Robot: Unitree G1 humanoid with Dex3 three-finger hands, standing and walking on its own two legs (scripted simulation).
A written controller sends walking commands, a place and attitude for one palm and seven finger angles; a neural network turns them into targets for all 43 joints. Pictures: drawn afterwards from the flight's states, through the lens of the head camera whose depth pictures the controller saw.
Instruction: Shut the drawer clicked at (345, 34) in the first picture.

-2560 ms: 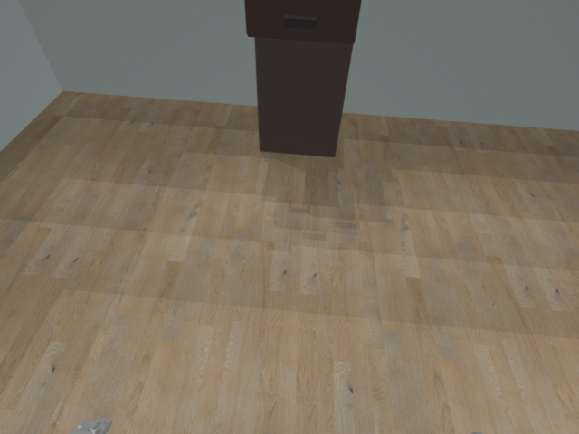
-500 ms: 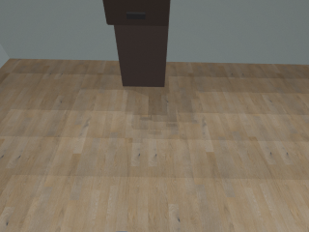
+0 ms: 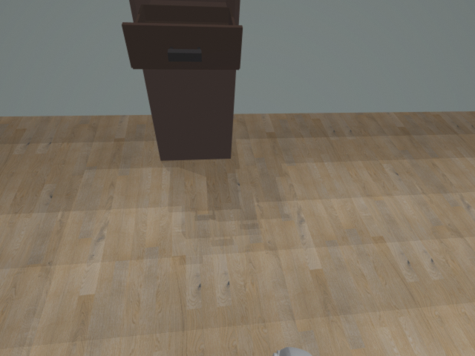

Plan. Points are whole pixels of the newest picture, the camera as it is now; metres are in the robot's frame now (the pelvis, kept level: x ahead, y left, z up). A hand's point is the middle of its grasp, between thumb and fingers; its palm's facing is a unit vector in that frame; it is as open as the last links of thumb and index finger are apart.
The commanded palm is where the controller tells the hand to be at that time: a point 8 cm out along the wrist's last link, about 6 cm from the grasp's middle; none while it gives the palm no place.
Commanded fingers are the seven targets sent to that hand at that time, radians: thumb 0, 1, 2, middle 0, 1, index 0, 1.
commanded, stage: walk to a spot facing it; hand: left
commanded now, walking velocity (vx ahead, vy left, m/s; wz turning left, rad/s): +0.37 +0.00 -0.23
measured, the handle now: (185, 52) +0.97 +0.25 +0.05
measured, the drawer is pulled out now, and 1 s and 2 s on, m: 0.30 0.30 0.30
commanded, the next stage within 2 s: turn to face it in 0.74 s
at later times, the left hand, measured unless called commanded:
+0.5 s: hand (175, 307) +0.25 +0.15 -0.17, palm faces -0.02 -0.98 -0.20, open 7.2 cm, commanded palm none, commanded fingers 0.00 0.90 0.90 -0.20 -0.30 -0.20 -0.30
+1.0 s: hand (176, 218) +0.47 +0.19 -0.17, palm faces -0.06 -0.99 -0.15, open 7.4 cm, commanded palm none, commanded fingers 0.00 0.90 0.90 -0.20 -0.30 -0.20 -0.30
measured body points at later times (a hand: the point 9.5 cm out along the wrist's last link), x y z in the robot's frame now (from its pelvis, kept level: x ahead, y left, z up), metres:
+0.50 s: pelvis +0.21 -0.04 +0.00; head +0.22 -0.03 +0.45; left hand +0.25 +0.20 -0.15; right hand +0.19 -0.27 -0.15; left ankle +0.25 +0.09 -0.68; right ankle +0.19 -0.14 -0.74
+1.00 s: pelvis +0.40 +0.02 +0.01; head +0.42 +0.05 +0.46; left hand +0.47 +0.24 -0.16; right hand +0.37 -0.20 -0.14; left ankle +0.38 +0.09 -0.74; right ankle +0.44 -0.13 -0.67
